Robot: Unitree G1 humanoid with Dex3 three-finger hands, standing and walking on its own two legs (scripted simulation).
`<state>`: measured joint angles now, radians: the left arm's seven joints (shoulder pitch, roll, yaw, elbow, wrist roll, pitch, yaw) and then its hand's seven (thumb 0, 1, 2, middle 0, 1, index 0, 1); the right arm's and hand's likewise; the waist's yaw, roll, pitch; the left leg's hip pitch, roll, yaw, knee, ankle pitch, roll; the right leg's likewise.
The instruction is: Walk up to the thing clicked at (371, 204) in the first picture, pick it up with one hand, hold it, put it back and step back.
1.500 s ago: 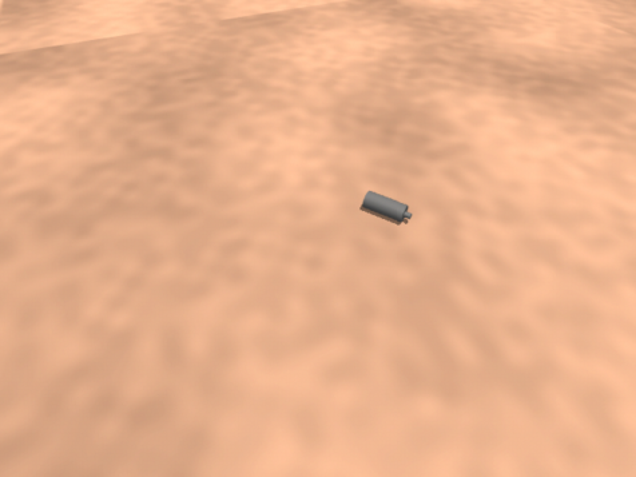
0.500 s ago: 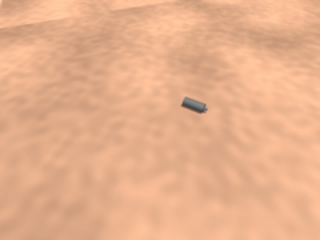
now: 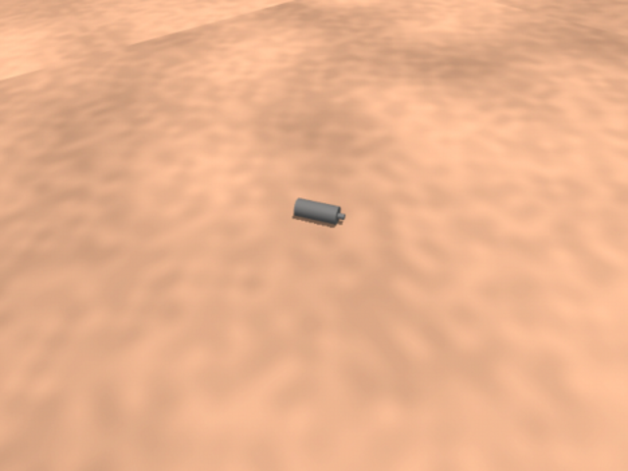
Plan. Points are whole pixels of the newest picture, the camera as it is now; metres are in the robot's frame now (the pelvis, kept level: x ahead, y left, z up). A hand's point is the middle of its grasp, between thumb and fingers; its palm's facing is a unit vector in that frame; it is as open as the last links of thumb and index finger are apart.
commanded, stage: walk up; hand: left
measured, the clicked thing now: (320, 211) +1.30 +0.07 -0.70
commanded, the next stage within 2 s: none
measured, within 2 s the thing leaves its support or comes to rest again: neither
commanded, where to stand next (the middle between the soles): +0.86 -0.11 m, yaw -17 degrees
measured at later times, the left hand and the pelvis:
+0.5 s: hand (184, 344) +0.34 +0.26 -0.11, palm faces -0.26 -0.90 -0.35, open 7.3 cm; pelvis +0.20 +0.00 +0.03, yaw -11 degrees
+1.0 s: hand (234, 263) +0.52 +0.20 -0.11, palm faces -0.27 -0.88 -0.39, open 7.3 cm; pelvis +0.40 -0.06 +0.02, yaw -16 degrees
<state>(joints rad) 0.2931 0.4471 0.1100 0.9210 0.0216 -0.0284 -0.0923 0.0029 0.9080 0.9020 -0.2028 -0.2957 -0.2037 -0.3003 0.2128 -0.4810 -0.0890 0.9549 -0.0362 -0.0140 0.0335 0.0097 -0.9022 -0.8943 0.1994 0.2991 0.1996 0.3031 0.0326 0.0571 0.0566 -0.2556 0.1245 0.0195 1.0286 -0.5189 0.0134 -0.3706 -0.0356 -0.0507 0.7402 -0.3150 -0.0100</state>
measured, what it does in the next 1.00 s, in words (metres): walks ahead, turning right: left foot, then right foot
